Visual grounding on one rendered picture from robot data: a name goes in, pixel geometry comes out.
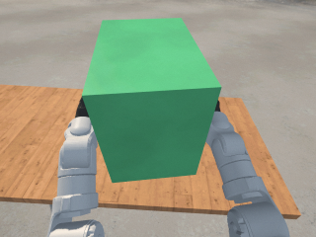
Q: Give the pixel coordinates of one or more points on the carton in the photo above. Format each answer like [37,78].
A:
[150,96]

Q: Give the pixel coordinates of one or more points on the left robot upper arm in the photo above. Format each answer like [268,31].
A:
[82,228]

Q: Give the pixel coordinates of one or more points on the right robot hand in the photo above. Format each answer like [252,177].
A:
[217,108]

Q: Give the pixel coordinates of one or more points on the right robot upper arm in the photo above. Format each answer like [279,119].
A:
[259,219]

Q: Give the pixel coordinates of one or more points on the robot right forearm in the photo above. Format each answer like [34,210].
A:
[239,178]

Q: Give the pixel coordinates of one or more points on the robot left forearm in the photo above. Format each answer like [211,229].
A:
[77,170]

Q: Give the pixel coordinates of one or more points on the left robot hand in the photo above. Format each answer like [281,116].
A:
[81,110]

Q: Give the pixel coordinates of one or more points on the table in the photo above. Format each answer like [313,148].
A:
[33,120]

